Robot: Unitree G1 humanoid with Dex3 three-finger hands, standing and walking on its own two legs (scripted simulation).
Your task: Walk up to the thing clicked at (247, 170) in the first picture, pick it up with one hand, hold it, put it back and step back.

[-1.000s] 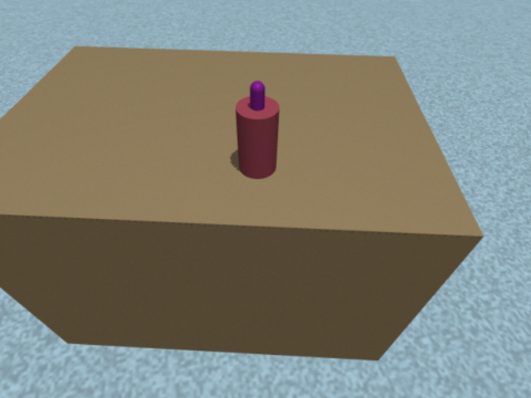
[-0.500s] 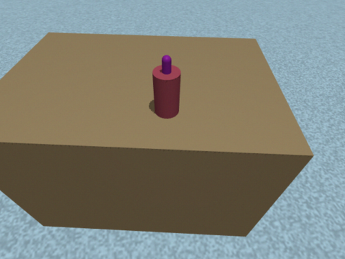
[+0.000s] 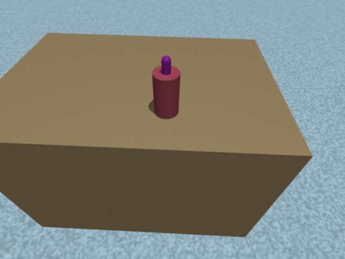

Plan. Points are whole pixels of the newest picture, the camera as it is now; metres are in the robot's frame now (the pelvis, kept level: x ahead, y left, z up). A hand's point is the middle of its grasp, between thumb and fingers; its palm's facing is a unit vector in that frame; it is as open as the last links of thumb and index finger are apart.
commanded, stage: stand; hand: left
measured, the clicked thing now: (166, 86) +0.62 +0.02 +0.07
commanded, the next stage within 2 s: walk up in 0.12 s
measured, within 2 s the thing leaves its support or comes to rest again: neither
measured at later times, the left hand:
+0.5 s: hand out of the picture +0.11 +0.18 -0.18, palm faces -0.12 -0.92 -0.37, open 7.4 cm
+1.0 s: hand out of the picture +0.19 +0.06 -0.17, palm faces -0.09 -0.93 -0.35, open 7.4 cm
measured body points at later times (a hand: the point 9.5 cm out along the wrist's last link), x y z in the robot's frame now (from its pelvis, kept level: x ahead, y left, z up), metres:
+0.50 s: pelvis +0.02 -0.11 -0.04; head +0.05 -0.11 +0.41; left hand +0.11 +0.23 -0.15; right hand +0.03 -0.49 -0.13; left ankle +0.00 +0.11 -0.74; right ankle +0.06 -0.27 -0.75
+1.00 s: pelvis +0.09 -0.19 -0.02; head +0.11 -0.19 +0.43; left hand +0.19 +0.11 -0.14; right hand +0.17 -0.48 -0.14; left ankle +0.13 -0.08 -0.75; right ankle +0.07 -0.29 -0.75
